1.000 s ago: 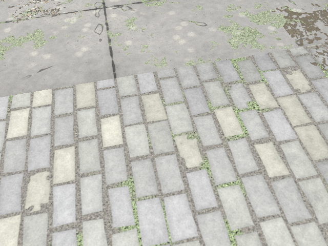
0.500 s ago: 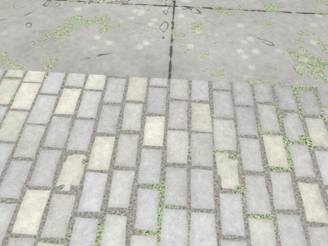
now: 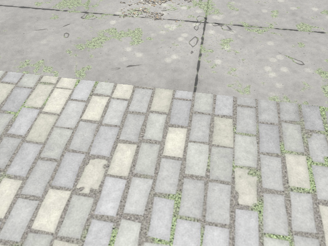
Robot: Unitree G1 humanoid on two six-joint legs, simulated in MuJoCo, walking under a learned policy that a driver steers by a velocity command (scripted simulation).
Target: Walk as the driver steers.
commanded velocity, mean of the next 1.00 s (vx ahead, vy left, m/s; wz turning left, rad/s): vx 0.02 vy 0.00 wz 0.01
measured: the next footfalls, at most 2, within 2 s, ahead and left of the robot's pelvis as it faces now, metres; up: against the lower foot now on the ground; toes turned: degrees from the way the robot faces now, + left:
left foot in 1.56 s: +0.42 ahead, +0.05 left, +0.00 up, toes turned +3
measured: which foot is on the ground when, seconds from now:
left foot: down 0.00-1.00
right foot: down 0.00-1.00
